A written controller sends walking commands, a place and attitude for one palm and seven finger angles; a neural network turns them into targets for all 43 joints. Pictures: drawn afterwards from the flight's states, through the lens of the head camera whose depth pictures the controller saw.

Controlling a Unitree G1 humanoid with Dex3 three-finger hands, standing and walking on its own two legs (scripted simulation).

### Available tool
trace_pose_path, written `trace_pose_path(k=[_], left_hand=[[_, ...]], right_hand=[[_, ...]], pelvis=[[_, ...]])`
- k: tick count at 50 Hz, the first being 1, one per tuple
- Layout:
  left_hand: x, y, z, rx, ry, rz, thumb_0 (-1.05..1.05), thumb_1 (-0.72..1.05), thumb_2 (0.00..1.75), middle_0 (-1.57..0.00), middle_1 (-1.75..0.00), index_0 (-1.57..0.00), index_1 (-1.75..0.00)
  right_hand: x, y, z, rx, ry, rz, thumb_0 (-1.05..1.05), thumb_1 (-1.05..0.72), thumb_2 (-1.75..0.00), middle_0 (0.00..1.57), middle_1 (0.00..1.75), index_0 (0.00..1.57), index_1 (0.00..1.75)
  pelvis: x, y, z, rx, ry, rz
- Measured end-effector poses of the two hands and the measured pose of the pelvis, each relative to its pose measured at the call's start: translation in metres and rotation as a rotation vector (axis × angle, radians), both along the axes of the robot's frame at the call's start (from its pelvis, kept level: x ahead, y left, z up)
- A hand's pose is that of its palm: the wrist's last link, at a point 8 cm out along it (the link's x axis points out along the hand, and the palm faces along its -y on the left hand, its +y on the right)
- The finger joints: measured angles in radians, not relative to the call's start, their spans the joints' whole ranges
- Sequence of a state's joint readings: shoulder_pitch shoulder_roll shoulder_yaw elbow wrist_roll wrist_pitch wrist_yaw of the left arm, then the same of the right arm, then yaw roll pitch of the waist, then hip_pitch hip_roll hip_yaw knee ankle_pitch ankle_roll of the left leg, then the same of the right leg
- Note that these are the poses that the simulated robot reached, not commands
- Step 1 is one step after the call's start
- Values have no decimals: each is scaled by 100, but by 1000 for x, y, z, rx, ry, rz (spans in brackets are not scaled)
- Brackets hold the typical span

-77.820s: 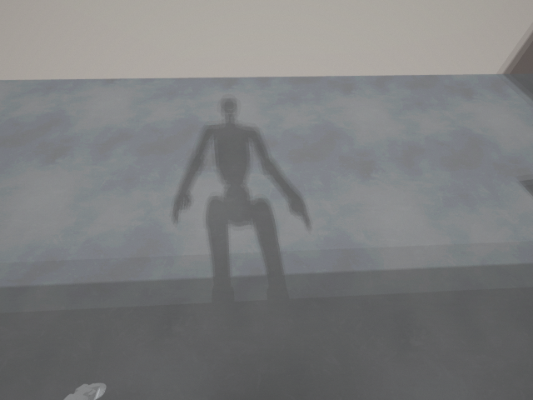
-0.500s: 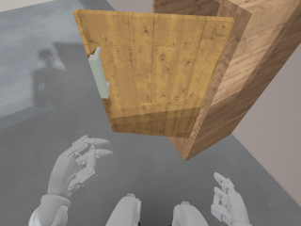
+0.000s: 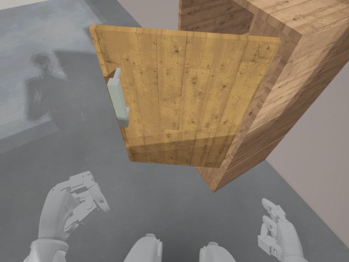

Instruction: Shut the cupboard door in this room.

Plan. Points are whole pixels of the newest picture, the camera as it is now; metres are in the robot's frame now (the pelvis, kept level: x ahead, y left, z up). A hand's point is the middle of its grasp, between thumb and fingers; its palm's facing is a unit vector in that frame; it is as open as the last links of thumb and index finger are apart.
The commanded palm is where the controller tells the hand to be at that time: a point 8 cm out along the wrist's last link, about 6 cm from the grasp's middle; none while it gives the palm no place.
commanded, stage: raise the hand and make a fist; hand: left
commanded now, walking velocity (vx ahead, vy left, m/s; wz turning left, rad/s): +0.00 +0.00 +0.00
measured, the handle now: (121, 99) +0.49 +0.18 +0.06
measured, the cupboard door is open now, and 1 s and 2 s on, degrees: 55 55 55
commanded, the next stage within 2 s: bring the fist close to the handle in 0.74 s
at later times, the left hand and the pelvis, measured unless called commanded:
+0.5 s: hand (92, 197) +0.23 +0.18 +0.06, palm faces -0.01 -1.00 -0.03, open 3.1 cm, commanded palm +0.20 +0.23 +0.06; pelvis +0.00 -0.01 +0.01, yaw +0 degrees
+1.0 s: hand (99, 194) +0.24 +0.17 +0.06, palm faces -0.01 -1.00 -0.03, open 3.1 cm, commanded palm +0.23 +0.22 +0.06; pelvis +0.00 -0.01 +0.00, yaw +0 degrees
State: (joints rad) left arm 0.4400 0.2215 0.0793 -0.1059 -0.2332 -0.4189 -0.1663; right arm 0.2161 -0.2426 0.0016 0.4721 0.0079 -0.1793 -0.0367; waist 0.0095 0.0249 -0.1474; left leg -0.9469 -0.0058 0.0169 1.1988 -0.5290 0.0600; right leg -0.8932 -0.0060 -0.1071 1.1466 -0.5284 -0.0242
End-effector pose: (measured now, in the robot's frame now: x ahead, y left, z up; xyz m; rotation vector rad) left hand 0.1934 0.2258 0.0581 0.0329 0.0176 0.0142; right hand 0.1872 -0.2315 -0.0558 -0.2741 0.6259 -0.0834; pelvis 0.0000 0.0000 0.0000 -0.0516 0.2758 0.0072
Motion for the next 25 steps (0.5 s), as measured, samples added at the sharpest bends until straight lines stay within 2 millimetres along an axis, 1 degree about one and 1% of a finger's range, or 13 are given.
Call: trace_pose_path(k=[5,10,14,18,25], left_hand=[[3,4,-1,0,19,-6,1,90,90,-120,-139,-119,-139],[6,8,3,8,20,-10,2,90,90,-126,-146,-125,-145],[10,11,8,13,10,-11,2,90,90,-128,-148,-128,-148],[13,13,7,10,17,-14,1,90,90,-129,-149,-129,-149],[16,8,7,1,16,-25,1,90,90,-130,-150,-130,-150]], right_hand=[[12,15,3,27,-9,36,2,-90,-90,21,30,20,30],[10,19,1,39,10,45,2,-90,-90,21,30,21,30],[1,15,-3,39,40,31,2,-90,-90,21,30,21,30],[-10,5,-6,29,70,7,2,-90,-90,21,30,21,30],[-25,-12,-6,6,89,-35,2,-90,-90,21,30,21,30]], pelvis=[[3,0,2,-3,-1,4],[5,-1,3,-6,-5,7],[5,-2,5,-5,-6,6],[5,-4,5,-2,-7,3],[5,-7,7,3,-12,-1]])
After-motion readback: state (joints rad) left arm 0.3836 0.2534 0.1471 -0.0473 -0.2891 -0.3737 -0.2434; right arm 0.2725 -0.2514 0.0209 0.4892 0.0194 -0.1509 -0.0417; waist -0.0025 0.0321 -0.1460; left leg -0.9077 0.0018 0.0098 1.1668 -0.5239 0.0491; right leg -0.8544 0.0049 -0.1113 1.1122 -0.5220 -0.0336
